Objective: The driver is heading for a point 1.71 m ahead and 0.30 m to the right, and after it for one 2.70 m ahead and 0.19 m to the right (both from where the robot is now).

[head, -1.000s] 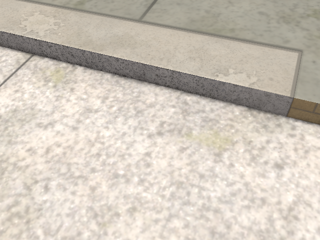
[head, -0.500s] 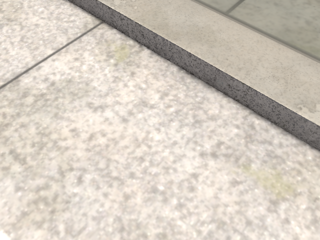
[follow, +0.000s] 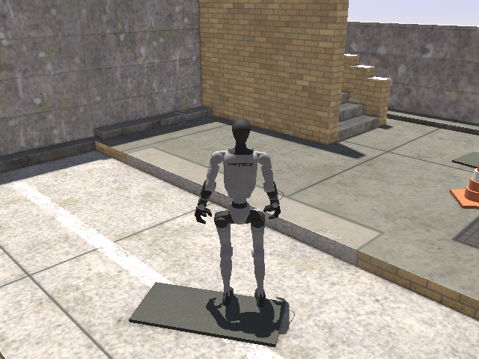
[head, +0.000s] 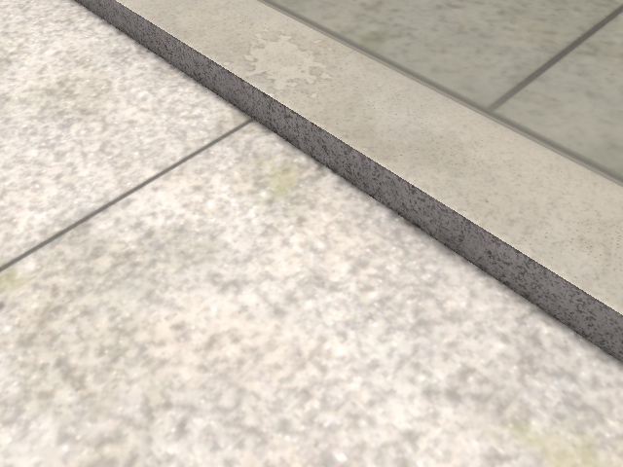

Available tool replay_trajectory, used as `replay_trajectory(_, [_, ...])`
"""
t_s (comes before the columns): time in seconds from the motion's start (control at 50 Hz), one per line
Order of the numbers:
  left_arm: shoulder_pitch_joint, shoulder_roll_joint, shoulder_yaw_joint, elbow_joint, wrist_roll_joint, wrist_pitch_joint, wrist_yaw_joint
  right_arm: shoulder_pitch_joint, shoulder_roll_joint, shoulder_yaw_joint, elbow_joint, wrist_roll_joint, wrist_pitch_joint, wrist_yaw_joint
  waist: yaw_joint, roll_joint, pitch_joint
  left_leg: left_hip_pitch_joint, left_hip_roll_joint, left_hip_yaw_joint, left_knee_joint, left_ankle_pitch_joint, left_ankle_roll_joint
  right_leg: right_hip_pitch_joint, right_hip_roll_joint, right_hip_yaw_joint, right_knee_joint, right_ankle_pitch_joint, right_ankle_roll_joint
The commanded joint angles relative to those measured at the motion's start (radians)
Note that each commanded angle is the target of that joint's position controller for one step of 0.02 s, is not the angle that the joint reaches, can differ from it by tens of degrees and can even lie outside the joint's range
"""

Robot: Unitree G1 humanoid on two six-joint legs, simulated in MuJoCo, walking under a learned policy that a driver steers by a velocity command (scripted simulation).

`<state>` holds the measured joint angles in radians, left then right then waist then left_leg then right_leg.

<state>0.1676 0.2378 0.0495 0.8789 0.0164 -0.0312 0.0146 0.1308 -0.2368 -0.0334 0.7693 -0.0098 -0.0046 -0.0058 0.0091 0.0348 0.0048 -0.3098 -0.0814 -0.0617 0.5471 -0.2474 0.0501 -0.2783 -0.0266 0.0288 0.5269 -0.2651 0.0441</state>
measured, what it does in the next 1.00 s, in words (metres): shifts its weight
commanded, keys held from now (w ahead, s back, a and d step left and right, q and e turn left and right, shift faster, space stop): no key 0.66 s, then w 0.34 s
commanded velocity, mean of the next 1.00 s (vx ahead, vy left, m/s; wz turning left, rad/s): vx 0.09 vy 0.00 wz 0.02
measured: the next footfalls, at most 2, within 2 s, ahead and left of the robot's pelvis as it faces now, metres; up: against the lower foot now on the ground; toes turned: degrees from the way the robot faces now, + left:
left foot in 1.38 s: +0.42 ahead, +0.09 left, -0.02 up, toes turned +1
right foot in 1.86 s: +0.75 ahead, -0.12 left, -0.02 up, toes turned -3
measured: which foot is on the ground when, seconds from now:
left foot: down 0.00-0.90, up 0.92-1.00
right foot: down 0.00-1.00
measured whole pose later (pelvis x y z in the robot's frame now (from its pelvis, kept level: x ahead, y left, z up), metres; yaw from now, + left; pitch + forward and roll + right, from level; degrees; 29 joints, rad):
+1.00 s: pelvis +0.06 -0.05 +0.01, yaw -1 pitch +0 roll +1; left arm 0.36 0.19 0.06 1.11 0.00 -0.12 0.00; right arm 0.20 -0.25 -0.06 1.04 0.05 -0.07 -0.01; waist 0.03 0.04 -0.02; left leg -0.37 -0.02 -0.03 0.86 -0.37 0.08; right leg -0.14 0.03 -0.04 0.46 -0.32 -0.06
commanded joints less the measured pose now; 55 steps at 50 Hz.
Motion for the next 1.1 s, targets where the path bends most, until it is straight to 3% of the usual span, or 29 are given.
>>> replay_trajectory(0.02, [-0.058, 0.118, 0.026, -0.057, -0.003, -0.02, 0.001, -0.013, -0.109, -0.034, -0.054, 0.002, 0.012, -0.004, -0.011, -0.104, -0.073, 0.061, 0.083, -0.067, -0.056, 0.17, 0.04, 0.044, -0.052, 0.057, -0.097, 0.158, -0.043])
replay_trajectory(0.2, [-0.03, 0.103, 0.023, 0.004, -0.006, -0.014, 0.021, -0.007, -0.086, -0.038, 0.019, 0.006, 0.002, -0.01, 0.007, -0.023, -0.036, 0.056, 0.101, -0.091, -0.113, 0.153, 0.034, 0.108, -0.023, 0.032, -0.102, 0.157, -0.027])
replay_trajectory(0.66, [0.032, 0.058, 0.015, 0.17, -0.01, -0.003, 0.033, 0.002, -0.076, -0.028, 0.242, 0.013, -0.011, -0.023, 0.0, -0.028, 0.015, 0.082, 0.097, -0.073, -0.174, 0.096, 0.027, 0.117, 0.002, 0.008, -0.155, 0.111, -0.021])
replay_trajectory(0.68, [0.053, 0.046, 0.012, 0.184, -0.01, -0.002, 0.034, 0.019, -0.071, -0.026, 0.256, 0.012, -0.01, -0.024, -0.003, -0.023, -0.007, 0.089, 0.091, -0.069, -0.191, -0.024, 0.028, 0.126, 0.014, -0.007, -0.151, 0.046, -0.022])
replay_trajectory(0.72, [0.047, 0.05, 0.015, 0.182, -0.018, -0.002, 0.038, 0.044, -0.118, -0.043, 0.27, 0.024, -0.006, -0.027, -0.018, 0.019, 0.031, 0.048, 0.101, -0.108, -0.236, -0.353, 0.058, 0.067, 0.061, -0.06, -0.064, -0.138, -0.033])
replay_trajectory(0.76, [0.035, 0.031, 0.011, 0.164, -0.022, -0.017, 0.034, 0.07, -0.157, -0.057, 0.269, 0.028, -0.015, -0.026, -0.031, 0.115, 0.07, 0.023, 0.217, -0.276, -0.343, -0.549, 0.133, -0.025, 0.072, -0.088, 0.098, -0.158, -0.041])
replay_trajectory(0.78, [0.034, 0.026, 0.009, 0.157, -0.027, -0.028, 0.027, 0.075, -0.166, -0.062, 0.268, 0.029, -0.025, -0.026, -0.036, 0.138, 0.085, 0.009, 0.283, -0.369, -0.378, -0.548, 0.178, -0.05, 0.039, -0.053, 0.179, -0.133, -0.054])
replay_trajectory(0.8, [0.037, 0.032, 0.011, 0.154, -0.033, -0.038, 0.019, 0.073, -0.16, -0.062, 0.265, 0.03, -0.036, -0.025, -0.031, 0.126, 0.096, 0.016, 0.321, -0.419, -0.384, -0.515, 0.203, -0.089, 0.01, -0.022, 0.224, -0.143, -0.071])
replay_trajectory(0.84, [0.083, 0.029, 0.013, 0.161, -0.039, -0.058, 0.007, 0.029, -0.139, -0.056, 0.243, 0.04, -0.05, -0.019, 0.01, 0.102, 0.099, 0.001, 0.311, -0.378, -0.353, -0.456, 0.189, -0.056, -0.002, -0.029, 0.141, -0.174, -0.112])
replay_trajectory(0.88, [0.17, 0.01, 0.015, 0.204, -0.036, -0.071, -0.001, -0.042, -0.127, -0.054, 0.218, 0.052, -0.052, -0.013, 0.063, 0.072, 0.082, -0.116, 0.229, -0.244, -0.273, -0.33, 0.146, 0.169, 0.018, -0.067, -0.052, -0.029, -0.124])
replay_trajectory(0.9, [0.242, 0.016, 0.019, 0.23, -0.03, -0.071, -0.004, -0.049, -0.102, -0.046, 0.211, 0.052, -0.054, -0.012, 0.087, 0.019, 0.062, -0.154, 0.176, -0.175, -0.16, -0.261, 0.119, 0.252, 0.015, -0.04, -0.109, -0.018, -0.123])
replay_trajectory(0.92, [0.355, 0.091, 0.036, 0.256, -0.021, -0.076, -0.004, -0.055, -0.037, -0.029, 0.195, 0.054, -0.063, -0.009, 0.106, -0.172, 0.035, -0.276, 0.069, -0.027, 0.094, -0.206, 0.058, 0.359, -0.134, 0.203, -0.229, -0.18, -0.175])
replay_trajectory(0.94, [0.406, 0.201, 0.058, 0.26, -0.02, -0.086, -0.012, -0.107, -0.04, -0.027, 0.143, 0.061, -0.079, -0.009, 0.113, -0.352, 0.092, -0.467, 0.023, 0.067, 0.273, -0.242, 0.029, 0.392, -0.339, 0.566, -0.388, -0.326, -0.292])
replay_trajectory(0.96, [0.353, 0.131, 0.038, 0.243, -0.009, -0.098, -0.013, -0.161, -0.104, -0.039, 0.133, 0.068, -0.092, -0.006, 0.093, -0.195, 0.148, -0.534, 0.092, -0.012, 0.405, -0.209, 0.037, 0.353, -0.374, 0.608, -0.41, -0.323, -0.306])
replay_trajectory(0.98, [0.299, 0.102, 0.029, 0.221, -0.01, -0.106, -0.015, -0.115, -0.106, -0.041, 0.152, 0.07, -0.099, 0.001, 0.052, -0.142, 0.143, -0.551, 0.121, -0.022, 0.451, -0.12, 0.045, 0.366, -0.336, 0.523, -0.402, -0.247, -0.274])
replay_trajectory(1.02, [0.251, 0.09, 0.024, 0.193, -0.026, -0.105, -0.023, -0.091, -0.111, -0.048, 0.179, 0.047, -0.102, 0.007, 0.031, -0.108, 0.104, -0.552, 0.158, 0.002, 0.442, -0.013, 0.038, 0.401, -0.281, 0.369, -0.41, -0.086, -0.226])
replay_trajectory(1.06, [0.277, 0.042, 0.007, 0.198, -0.016, -0.097, -0.018, -0.122, -0.095, -0.053, 0.177, 0.042, -0.099, 0.014, 0.035, -0.122, 0.085, -0.487, 0.166, 0.028, 0.364, 0.093, 0.017, 0.376, -0.208, 0.229, -0.418, 0.055, -0.194])
replay_trajectory(1.1, [0.316, 0.054, 0.005, 0.203, -0.011, -0.09, -0.007, -0.175, -0.066, -0.049, 0.162, 0.038, -0.095, 0.02, 0.05, -0.134, 0.086, -0.478, 0.152, 0.061, 0.292, 0.171, -0.006, 0.362, -0.181, 0.161, -0.42, 0.155, -0.195])
Keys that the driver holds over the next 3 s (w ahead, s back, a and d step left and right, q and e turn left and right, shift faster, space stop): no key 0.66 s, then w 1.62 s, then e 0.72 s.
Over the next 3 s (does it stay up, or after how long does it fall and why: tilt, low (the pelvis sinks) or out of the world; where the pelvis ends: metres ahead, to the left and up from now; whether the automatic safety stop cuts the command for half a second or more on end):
stays up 0.94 -0.01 -0.02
